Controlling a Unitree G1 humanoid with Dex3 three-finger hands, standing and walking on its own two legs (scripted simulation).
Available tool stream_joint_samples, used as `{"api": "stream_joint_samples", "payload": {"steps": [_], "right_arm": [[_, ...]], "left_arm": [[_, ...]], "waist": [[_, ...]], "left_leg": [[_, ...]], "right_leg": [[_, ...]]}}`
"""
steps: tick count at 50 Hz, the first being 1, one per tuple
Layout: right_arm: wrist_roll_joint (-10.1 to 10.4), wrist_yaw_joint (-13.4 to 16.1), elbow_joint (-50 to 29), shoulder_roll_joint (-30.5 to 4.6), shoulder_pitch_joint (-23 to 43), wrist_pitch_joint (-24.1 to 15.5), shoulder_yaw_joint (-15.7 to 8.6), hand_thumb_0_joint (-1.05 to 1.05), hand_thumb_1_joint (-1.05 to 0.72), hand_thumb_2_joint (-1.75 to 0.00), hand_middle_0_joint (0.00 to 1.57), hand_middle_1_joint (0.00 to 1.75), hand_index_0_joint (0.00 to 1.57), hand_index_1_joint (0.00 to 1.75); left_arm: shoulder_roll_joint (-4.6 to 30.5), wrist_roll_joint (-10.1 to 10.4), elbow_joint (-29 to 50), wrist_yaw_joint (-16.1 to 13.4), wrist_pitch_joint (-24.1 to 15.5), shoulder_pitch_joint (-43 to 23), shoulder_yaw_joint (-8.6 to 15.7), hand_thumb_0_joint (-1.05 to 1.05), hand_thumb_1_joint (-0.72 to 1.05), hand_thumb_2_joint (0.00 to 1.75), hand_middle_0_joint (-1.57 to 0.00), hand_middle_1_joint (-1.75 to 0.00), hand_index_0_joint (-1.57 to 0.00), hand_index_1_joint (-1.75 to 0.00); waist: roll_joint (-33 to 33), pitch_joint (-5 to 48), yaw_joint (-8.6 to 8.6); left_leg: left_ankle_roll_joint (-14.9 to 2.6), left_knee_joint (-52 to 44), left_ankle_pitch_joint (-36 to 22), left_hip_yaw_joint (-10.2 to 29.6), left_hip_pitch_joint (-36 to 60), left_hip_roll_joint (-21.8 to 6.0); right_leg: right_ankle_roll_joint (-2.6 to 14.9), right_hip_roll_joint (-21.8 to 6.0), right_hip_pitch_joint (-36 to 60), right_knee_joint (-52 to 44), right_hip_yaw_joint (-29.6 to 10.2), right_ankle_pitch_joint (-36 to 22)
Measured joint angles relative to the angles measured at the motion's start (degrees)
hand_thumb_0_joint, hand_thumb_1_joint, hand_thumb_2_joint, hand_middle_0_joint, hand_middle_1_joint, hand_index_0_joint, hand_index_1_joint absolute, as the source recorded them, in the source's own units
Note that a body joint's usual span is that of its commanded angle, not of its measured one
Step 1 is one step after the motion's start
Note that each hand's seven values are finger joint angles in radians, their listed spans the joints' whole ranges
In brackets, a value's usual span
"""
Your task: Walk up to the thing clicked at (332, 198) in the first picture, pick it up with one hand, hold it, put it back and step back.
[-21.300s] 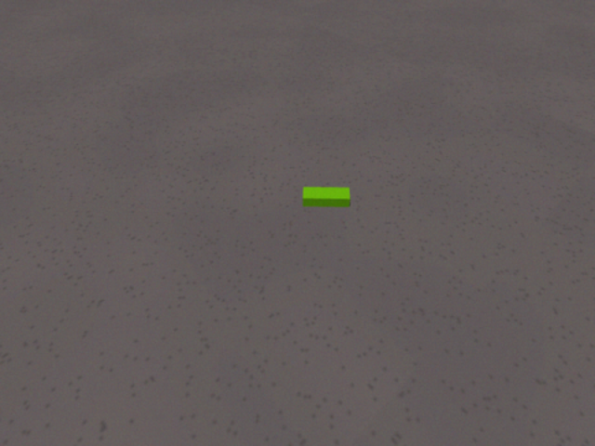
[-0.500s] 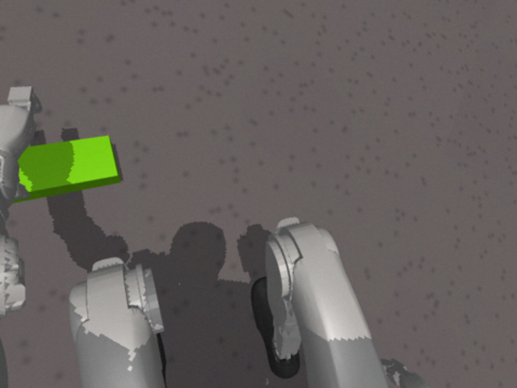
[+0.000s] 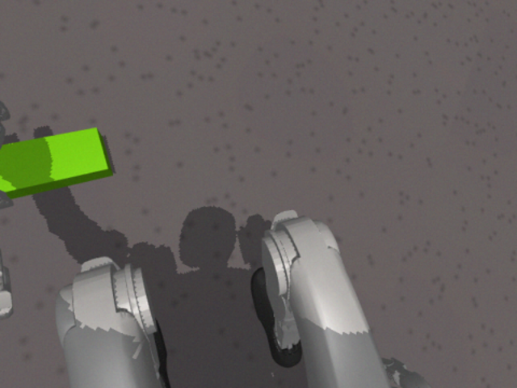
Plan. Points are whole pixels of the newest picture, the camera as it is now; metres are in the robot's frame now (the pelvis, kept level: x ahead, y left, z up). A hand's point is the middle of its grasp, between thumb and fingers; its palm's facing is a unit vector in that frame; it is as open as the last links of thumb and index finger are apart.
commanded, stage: close in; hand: left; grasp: from above
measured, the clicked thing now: (39, 166) +0.50 +0.28 -0.30
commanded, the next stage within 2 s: rest palm in 0.16 s
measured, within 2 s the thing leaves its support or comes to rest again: neither
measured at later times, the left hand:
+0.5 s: hand (23, 161) +0.49 +0.28 -0.22, palm faces -0.47 -0.07 -0.88, open 14.2 cm
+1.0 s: hand (28, 167) +0.49 +0.29 -0.26, palm faces -0.46 -0.10 -0.88, open 14.4 cm
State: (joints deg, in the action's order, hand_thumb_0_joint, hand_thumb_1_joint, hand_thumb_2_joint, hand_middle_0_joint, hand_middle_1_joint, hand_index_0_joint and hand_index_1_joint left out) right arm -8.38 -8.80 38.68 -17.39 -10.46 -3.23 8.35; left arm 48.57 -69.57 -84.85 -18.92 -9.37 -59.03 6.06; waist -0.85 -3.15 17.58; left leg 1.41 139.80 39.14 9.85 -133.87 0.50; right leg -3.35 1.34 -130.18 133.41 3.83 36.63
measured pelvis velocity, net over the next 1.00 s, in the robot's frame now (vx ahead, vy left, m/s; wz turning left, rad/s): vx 0.01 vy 0.01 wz -0.08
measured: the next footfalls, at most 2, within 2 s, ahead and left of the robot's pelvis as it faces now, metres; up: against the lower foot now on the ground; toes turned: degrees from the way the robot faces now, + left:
none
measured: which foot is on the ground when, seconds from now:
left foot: down 0.00-1.00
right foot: down 0.00-1.00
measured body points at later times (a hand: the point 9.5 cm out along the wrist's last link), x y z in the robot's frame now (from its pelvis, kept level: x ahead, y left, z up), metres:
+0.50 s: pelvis +0.00 +0.01 +0.00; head +0.27 +0.10 +0.34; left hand +0.51 +0.28 -0.17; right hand +0.02 -0.26 -0.07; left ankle +0.07 +0.13 -0.29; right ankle +0.11 -0.13 -0.29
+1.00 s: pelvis +0.01 +0.01 -0.01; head +0.30 +0.10 +0.31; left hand +0.51 +0.29 -0.21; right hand +0.01 -0.25 -0.07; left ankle +0.07 +0.13 -0.29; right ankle +0.11 -0.13 -0.29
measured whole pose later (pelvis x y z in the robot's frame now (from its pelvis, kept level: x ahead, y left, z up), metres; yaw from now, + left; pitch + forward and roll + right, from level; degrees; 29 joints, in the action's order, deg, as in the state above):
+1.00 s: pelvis +0.01 +0.01 -0.01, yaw -5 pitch +30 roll -13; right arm -13.6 -12.3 36.9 -19.6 -9.2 -9.4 14.5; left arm 57.1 -75.4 -97.2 -31.5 -12.0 -62.8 7.7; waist -6.2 -9.1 23.1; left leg 1.2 145.3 42.2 14.3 -134.2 0.2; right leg -4.1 2.6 -129.0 135.1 7.4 37.8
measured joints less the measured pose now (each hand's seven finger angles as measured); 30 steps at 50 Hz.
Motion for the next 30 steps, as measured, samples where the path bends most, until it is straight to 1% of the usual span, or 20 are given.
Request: {"api": "stream_joint_samples", "payload": {"steps": [2,5,7,10,12,14,18,22,27,30], "right_arm": [[-0.3,0.3,0.4,0.1,0.2,0.1,-0.6,0.0,-0.91,-0.89,0.2,0.3,0.2,0.3],[-0.5,0.6,1.1,0.1,0.5,0.2,-1.3,0.0,-0.91,-0.89,0.2,0.3,0.2,0.3],[-0.7,0.6,1.5,0.0,0.9,0.2,-1.4,0.0,-0.91,-0.89,0.2,0.3,0.2,0.3],[-0.8,0.5,1.0,-0.1,1.6,0.2,-1.1,0.0,-0.91,-0.89,0.2,0.3,0.2,0.3],[-0.8,0.4,0.3,-0.1,1.8,0.2,-0.8,0.0,-0.91,-0.89,0.2,0.3,0.2,0.3],[-0.8,0.3,-0.5,0.0,1.8,0.2,-0.5,0.0,-0.91,-0.89,0.2,0.3,0.2,0.3],[-1.0,-0.5,-1.5,0.0,1.4,0.1,0.5,0.0,-0.9,-0.89,0.2,0.3,0.2,0.3],[-1.5,-1.0,-1.8,0.0,0.9,-0.8,2.0,0.0,-0.9,-0.89,0.2,0.3,0.2,0.3],[-2.5,-1.4,-1.8,-0.4,0.4,-2.6,3.6,0.0,-0.9,-0.89,0.2,0.3,0.2,0.3],[-3.2,-1.6,-1.5,-0.7,0.0,-3.7,4.3,0.0,-0.9,-0.89,0.2,0.3,0.2,0.3]], "left_arm": [[0.6,-0.3,1.3,0.5,-1.4,-0.4,-1.5,0.0,-0.57,1.03,-0.08,-1.04,-0.07,-1.05],[0.5,-1.5,2.1,0.4,-3.0,-2.1,-4.5,0.0,-0.56,1.04,-0.08,-1.05,-0.08,-1.06],[0.0,-2.2,1.1,-0.3,-3.6,-3.6,-6.1,0.0,-0.56,1.04,-0.08,-1.06,-0.08,-1.06],[-0.5,-3.4,-1.4,-2.0,-3.6,-5.1,-6.7,0.0,-0.55,1.05,-0.08,-1.06,-0.08,-1.06],[-0.8,-4.6,-2.9,-3.2,-3.2,-5.4,-6.2,0.0,-0.54,1.05,-0.08,-1.06,-0.08,-1.06],[-1.0,-5.6,-4.2,-4.4,-2.6,-5.3,-5.2,0.0,-0.54,1.04,-0.08,-1.06,-0.08,-1.06],[-1.0,-6.8,-7.0,-6.6,-1.4,-5.1,-3.9,0.0,-0.53,1.02,-0.08,-1.04,-0.08,-1.04],[0.4,-7.2,-9.9,-8.5,-1.1,-5.4,-2.4,0.0,-0.53,1.02,-0.08,-1.02,-0.07,-1.02],[3.9,-7.8,-12.2,-10.6,-1.8,-5.9,0.2,0.0,-0.54,1.02,-0.08,-1.0,-0.07,-1.01],[5.6,-7.3,-12.7,-11.2,-1.8,-6.2,0.3,0.0,-0.54,1.02,-0.07,-0.99,-0.07,-1.01]], "waist": [[-0.5,0.3,-0.85],[-1.2,1.1,-1.6],[-1.5,1.7,-1.55],[-1.6,2.3,-0.54],[-1.6,2.5,0.35],[-1.5,2.4,1.23],[-1.6,1.8,2.73],[-2.0,0.4,3.93],[-3.1,-2.1,5.16],[-3.6,-3.5,5.5]], "left_leg": [[0.12,0.3,0.0,0.2,-0.4,0.3],[0.02,0.5,0.2,0.3,-0.7,0.6],[-0.14,0.7,0.6,0.4,-0.8,0.7],[-0.5,0.8,1.2,0.7,-0.7,0.7],[-0.74,0.9,1.5,0.8,-0.6,0.7],[-0.91,0.8,1.6,0.8,-0.5,0.7],[-1.14,0.6,1.2,0.5,-0.6,0.5],[-1.24,0.9,0.6,0.6,-1.0,0.3],[-1.08,2.1,0.1,1.0,-1.6,0.0],[-0.97,3.0,0.2,1.4,-2.0,-0.1]], "right_leg": [[0.09,-0.2,-0.1,0.2,0.2,0.2],[0.14,-0.5,0.1,0.3,0.3,0.7],[0.17,-0.6,0.3,0.2,0.4,1.2],[0.06,-0.6,0.9,-0.1,0.8,1.8],[0.05,-0.5,1.2,-0.4,0.9,2.0],[0.25,-0.6,1.4,-0.6,1.0,2.0],[0.56,-0.5,1.2,-0.7,0.8,1.6],[0.02,-0.2,0.7,-0.5,0.8,0.9],[-0.48,0.4,-0.2,0.4,0.9,-0.1],[-0.77,0.7,-0.7,1.1,1.1,-0.4]]}}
